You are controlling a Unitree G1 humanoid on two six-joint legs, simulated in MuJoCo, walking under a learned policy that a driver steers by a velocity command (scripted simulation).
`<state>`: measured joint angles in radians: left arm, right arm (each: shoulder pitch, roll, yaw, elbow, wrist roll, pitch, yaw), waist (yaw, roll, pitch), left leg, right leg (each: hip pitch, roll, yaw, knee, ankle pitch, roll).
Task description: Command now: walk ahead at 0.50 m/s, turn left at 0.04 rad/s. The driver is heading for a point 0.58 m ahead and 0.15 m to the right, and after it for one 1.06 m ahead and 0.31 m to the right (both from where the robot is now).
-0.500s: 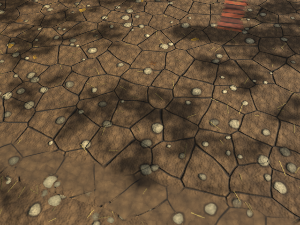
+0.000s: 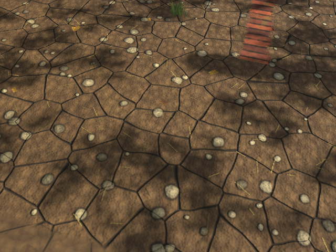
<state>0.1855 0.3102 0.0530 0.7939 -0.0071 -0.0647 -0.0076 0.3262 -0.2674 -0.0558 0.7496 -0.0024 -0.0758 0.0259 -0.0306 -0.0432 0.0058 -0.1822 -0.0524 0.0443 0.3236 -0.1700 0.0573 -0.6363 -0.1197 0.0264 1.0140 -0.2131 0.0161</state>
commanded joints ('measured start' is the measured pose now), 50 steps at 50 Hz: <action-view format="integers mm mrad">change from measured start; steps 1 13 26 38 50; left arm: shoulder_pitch -11 -85 63 190 149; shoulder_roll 37 91 107 158 45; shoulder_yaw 7 22 29 47 34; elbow -55 -104 -20 69 24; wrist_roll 8 0 9 -17 -27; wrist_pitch -3 -32 -41 7 31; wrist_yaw -1 -41 -12 12 15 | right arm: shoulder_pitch -54 37 -99 -344 -143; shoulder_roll -146 -207 -85 -91 -90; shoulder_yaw -36 -53 -14 -6 -26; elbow -56 51 -27 -101 19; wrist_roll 3 26 4 19 -16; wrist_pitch -25 23 14 -18 -46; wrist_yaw -12 -36 -34 17 -9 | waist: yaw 32 56 28 85 45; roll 96 127 -10 -33 145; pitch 12 -27 2 49 -5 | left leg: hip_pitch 9 220 -490 -408 6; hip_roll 256 280 204 118 309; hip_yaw -177 -113 -108 -57 -144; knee -190 74 636 184 -189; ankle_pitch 207 522 20 124 77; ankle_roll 182 85 -73 -15 119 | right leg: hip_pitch -42 231 464 688 25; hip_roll -23 108 -107 -147 -20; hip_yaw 24 -68 154 71 82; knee -147 -538 -886 -782 135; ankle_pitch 170 141 225 326 -13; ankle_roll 12 -95 -267 -187 -29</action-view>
